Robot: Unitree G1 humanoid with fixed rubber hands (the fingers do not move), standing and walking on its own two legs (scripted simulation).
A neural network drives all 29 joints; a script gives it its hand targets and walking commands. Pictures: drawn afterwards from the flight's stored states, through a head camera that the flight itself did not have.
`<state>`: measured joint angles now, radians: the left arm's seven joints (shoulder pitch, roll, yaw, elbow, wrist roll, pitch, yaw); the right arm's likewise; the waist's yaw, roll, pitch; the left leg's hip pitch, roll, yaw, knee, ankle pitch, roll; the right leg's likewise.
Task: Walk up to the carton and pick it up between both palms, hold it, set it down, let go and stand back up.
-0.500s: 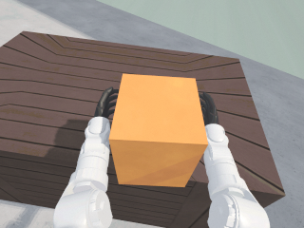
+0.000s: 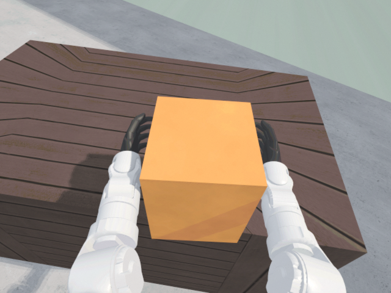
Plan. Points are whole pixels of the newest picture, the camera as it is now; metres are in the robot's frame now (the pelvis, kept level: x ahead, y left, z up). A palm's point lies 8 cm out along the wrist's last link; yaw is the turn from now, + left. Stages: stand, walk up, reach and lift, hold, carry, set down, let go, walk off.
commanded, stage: reach and lift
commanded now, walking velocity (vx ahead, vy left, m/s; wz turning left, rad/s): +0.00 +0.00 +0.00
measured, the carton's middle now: (199, 173) +0.37 +0.01 +0.04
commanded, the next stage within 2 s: none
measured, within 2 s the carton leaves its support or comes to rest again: leaves its support in 0.72 s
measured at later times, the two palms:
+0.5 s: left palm (132, 149) +0.39 +0.16 +0.08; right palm (269, 158) +0.38 -0.14 +0.09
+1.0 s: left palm (129, 143) +0.38 +0.15 +0.12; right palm (273, 156) +0.37 -0.14 +0.11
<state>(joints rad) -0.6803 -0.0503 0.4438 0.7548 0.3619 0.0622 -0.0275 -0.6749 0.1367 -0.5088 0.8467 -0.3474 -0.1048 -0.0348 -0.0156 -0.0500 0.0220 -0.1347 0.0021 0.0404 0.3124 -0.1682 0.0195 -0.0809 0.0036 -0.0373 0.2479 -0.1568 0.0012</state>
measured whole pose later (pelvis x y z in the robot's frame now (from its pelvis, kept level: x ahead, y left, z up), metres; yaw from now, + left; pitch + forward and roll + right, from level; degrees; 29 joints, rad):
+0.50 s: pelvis +0.00 +0.00 +0.00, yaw +0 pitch +0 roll -1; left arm -0.68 -0.04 0.43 0.74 0.35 0.08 -0.02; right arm -0.67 0.12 -0.47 0.86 -0.29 -0.12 -0.06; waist -0.02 -0.05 0.02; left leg -0.15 0.01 0.05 0.31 -0.16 0.02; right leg -0.09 0.00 -0.05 0.23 -0.15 0.00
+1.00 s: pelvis -0.01 +0.00 +0.00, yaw +1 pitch -2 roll -1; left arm -0.69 -0.03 0.34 0.67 0.30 0.19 0.02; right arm -0.67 0.06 -0.31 0.87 -0.12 -0.09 -0.12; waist -0.03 -0.05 0.02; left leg -0.12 0.01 0.03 0.31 -0.15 0.02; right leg -0.05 0.00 -0.07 0.23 -0.14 -0.01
